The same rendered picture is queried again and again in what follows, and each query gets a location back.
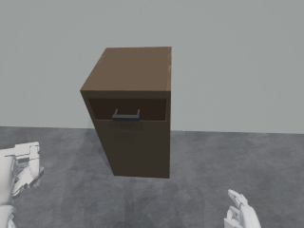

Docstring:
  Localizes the handle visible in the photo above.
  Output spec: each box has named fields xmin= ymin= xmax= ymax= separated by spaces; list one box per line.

xmin=112 ymin=109 xmax=141 ymax=122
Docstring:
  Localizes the robot right hand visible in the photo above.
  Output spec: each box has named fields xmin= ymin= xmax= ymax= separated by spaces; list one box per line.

xmin=224 ymin=189 xmax=261 ymax=228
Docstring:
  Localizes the left robot forearm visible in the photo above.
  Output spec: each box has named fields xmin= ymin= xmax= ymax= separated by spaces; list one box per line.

xmin=0 ymin=205 xmax=17 ymax=228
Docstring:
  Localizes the robot left hand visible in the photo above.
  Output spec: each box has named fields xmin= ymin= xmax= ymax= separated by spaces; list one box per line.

xmin=0 ymin=142 xmax=44 ymax=206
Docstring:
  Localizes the drawer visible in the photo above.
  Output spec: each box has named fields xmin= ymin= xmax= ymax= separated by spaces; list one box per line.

xmin=88 ymin=97 xmax=166 ymax=121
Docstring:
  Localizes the cabinet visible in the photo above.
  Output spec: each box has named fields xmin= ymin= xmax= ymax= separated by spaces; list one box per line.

xmin=80 ymin=47 xmax=172 ymax=179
